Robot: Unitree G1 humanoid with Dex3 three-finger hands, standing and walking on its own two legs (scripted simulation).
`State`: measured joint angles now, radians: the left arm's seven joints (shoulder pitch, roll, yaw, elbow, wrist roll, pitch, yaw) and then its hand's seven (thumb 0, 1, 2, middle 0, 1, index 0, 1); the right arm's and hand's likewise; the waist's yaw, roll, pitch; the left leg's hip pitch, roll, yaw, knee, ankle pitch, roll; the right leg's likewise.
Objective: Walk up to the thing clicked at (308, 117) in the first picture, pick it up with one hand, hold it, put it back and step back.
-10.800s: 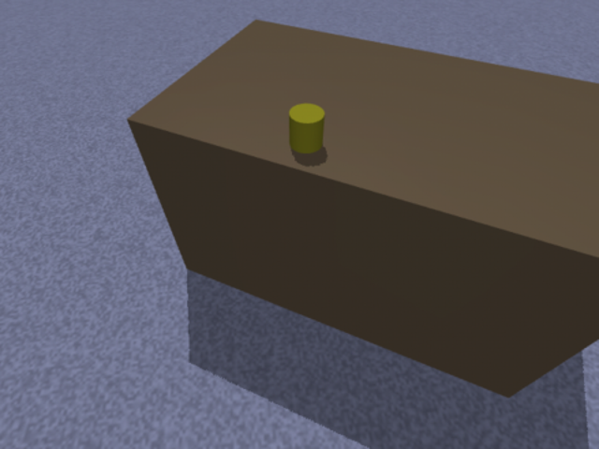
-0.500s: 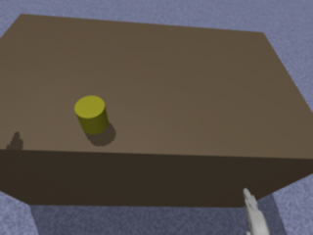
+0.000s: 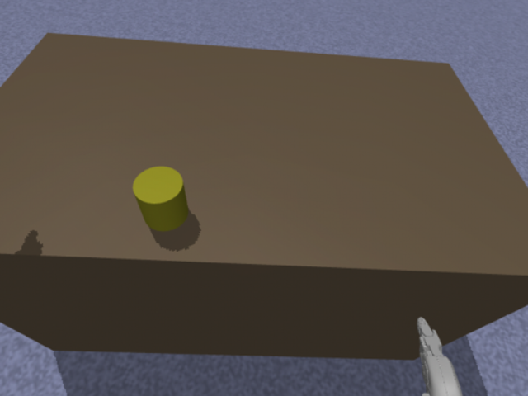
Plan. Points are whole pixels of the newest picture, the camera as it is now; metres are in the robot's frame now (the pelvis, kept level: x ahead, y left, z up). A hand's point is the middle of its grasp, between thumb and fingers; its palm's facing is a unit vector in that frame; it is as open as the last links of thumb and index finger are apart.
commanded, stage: go down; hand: left
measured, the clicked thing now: (162, 199) +0.44 +0.18 +0.00
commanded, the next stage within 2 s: approach in 0.04 s
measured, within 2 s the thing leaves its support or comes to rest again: neither
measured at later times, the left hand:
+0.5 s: hand (48, 200) +0.37 +0.31 +0.08, palm faces +0.06 -1.00 +0.03, open 17.5 cm
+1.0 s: hand (135, 195) +0.42 +0.22 +0.03, palm faces +0.11 -0.99 +0.03, open 17.4 cm
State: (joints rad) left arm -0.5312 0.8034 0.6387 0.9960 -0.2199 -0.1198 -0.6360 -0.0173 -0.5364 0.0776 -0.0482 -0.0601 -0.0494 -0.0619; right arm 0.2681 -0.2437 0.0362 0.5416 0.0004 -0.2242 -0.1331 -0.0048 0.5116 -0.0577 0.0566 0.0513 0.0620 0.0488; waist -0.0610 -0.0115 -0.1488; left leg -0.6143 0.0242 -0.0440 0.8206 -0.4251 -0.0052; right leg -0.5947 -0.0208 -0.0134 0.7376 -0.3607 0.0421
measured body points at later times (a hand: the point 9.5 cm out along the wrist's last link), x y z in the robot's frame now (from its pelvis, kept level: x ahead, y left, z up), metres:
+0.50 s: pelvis -0.02 +0.00 -0.01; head +0.05 +0.02 +0.43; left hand +0.37 +0.37 +0.08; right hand +0.14 -0.25 -0.06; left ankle -0.02 +0.12 -0.71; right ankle +0.00 -0.15 -0.71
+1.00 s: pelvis -0.03 +0.00 -0.04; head +0.06 +0.02 +0.40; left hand +0.41 +0.27 +0.03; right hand +0.12 -0.27 -0.06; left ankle -0.02 +0.12 -0.71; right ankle +0.00 -0.15 -0.71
